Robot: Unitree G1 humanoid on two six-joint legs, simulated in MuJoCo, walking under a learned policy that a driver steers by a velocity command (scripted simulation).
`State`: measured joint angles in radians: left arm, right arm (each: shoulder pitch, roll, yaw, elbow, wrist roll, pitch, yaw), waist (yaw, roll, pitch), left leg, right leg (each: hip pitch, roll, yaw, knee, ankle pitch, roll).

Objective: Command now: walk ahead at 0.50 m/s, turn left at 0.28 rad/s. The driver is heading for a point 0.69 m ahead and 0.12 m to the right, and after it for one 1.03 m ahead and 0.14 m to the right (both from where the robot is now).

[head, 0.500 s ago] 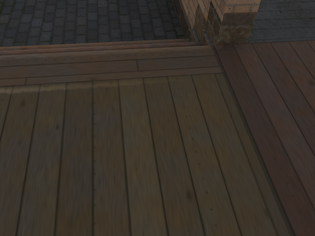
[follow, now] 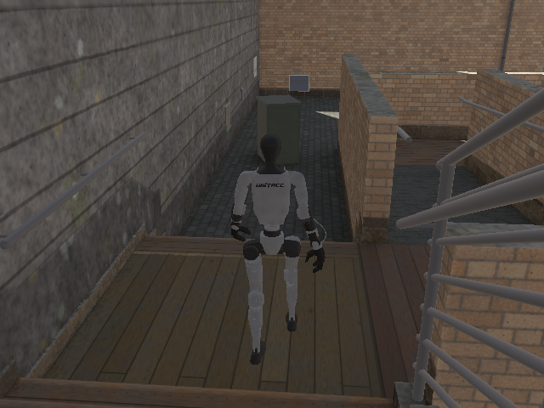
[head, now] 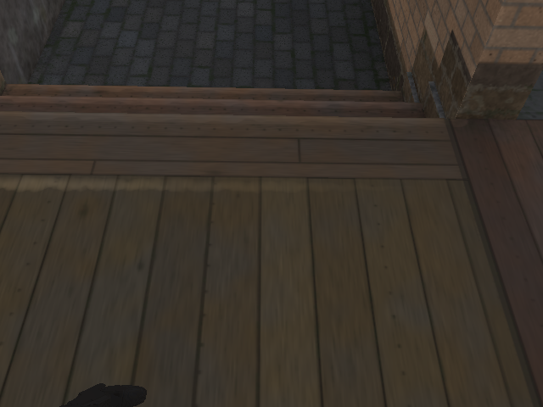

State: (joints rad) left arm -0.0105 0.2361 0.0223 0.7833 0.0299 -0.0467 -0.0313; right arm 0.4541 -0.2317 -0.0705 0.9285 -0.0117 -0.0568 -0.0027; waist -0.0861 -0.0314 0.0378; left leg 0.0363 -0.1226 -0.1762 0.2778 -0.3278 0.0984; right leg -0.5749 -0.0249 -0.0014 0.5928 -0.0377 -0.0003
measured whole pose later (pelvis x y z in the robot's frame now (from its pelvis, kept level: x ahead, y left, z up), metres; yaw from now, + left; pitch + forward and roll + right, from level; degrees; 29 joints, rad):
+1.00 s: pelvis +0.49 +0.00 +0.01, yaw -16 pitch +1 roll +1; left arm 0.11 0.25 0.06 0.80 0.03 0.01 -0.07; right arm 0.40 -0.23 -0.05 0.92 -0.02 -0.10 -0.01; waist -0.04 -0.04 0.04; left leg 0.02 -0.01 0.26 0.23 -0.27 0.03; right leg -0.65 -0.09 -0.04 0.79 -0.04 -0.05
